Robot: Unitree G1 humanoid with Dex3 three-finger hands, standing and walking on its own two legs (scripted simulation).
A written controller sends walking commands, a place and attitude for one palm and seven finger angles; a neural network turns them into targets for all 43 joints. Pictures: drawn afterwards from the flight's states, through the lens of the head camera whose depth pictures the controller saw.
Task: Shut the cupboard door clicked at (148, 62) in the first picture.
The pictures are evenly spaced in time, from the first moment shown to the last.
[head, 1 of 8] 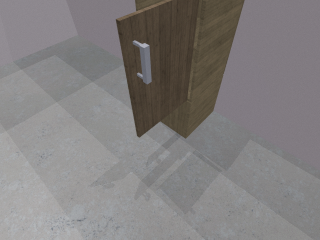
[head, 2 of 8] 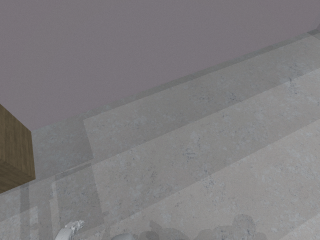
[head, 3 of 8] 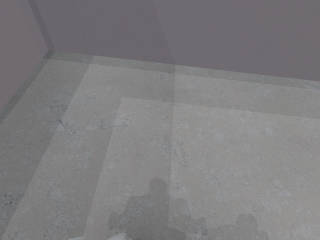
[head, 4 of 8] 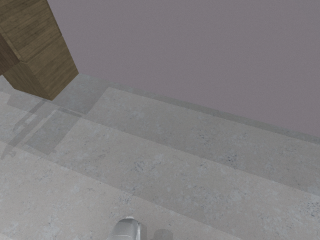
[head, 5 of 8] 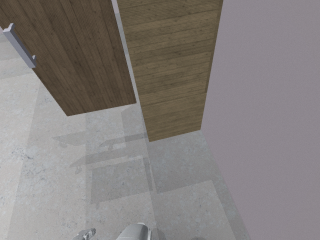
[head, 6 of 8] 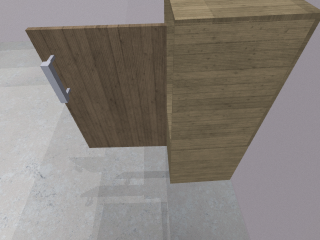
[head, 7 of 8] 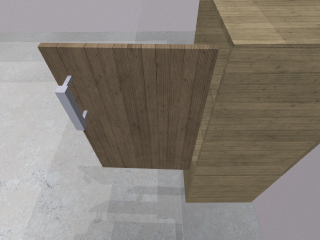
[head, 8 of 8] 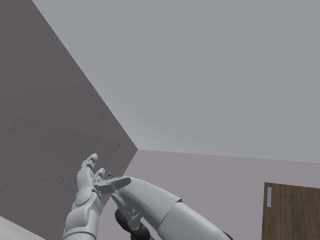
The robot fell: yes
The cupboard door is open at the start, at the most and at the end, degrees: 88 88 88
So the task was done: no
